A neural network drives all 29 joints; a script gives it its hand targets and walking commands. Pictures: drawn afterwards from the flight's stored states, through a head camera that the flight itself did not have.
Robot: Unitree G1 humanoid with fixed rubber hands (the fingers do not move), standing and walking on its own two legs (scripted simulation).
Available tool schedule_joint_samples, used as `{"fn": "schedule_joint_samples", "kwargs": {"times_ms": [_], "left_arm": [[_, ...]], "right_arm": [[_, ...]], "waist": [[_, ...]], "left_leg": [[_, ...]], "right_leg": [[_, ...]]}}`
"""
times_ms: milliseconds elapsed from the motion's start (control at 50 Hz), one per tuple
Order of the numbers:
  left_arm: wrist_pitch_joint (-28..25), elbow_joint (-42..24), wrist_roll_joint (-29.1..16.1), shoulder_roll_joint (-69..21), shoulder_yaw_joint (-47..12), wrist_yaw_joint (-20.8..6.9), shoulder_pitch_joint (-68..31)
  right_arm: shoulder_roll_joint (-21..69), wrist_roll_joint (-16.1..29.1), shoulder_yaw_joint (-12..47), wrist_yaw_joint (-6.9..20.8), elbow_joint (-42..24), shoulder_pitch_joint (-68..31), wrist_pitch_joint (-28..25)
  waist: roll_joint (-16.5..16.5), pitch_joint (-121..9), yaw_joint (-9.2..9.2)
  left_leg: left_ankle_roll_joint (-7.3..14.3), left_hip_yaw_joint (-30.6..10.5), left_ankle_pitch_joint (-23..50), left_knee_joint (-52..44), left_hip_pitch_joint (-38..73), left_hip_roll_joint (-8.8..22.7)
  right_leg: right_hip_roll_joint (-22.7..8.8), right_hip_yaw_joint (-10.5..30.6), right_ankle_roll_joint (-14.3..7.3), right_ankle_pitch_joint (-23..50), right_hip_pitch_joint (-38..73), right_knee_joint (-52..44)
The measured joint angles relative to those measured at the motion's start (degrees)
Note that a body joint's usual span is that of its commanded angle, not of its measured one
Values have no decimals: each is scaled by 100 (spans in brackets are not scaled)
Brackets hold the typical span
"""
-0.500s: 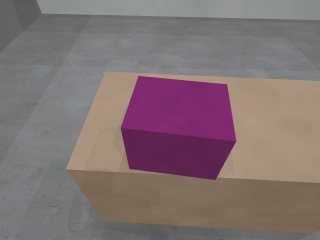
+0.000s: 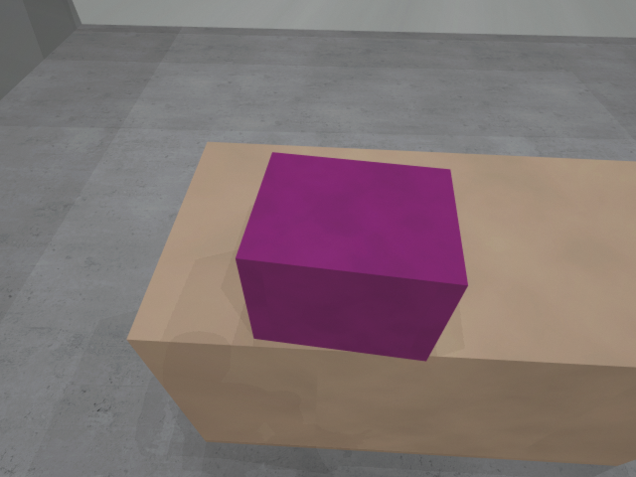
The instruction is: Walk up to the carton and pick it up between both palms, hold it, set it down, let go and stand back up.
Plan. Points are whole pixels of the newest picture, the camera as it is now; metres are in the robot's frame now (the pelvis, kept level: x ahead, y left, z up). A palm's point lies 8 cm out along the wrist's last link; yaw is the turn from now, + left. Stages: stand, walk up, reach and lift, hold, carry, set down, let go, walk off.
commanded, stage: stand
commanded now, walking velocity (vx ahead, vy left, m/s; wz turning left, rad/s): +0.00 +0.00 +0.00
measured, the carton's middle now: (349, 256) +0.44 -0.05 -0.02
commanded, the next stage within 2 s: none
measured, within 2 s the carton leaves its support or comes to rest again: neither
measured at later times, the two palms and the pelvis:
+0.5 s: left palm out of the picture +0.08 +0.28 -0.12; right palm out of the picture +0.08 -0.29 -0.13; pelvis +0.02 +0.00 +0.00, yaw +0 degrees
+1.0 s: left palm out of the picture +0.10 +0.27 -0.12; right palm out of the picture +0.09 -0.29 -0.13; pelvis +0.03 -0.01 +0.00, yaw +0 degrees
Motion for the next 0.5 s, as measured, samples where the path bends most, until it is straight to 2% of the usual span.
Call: {"fn": "schedule_joint_samples", "kwargs": {"times_ms": [500], "left_arm": [[20, 48, -22, -12, -16, 23, -155]], "right_arm": [[-14, -8, -2, -44, 17, -94, -27]], "waist": [[-13, 45, -6]], "left_leg": [[-26, 6, -66, -146, 169, 21]], "right_leg": [[8, 3, -15, -111, 126, -60]]}}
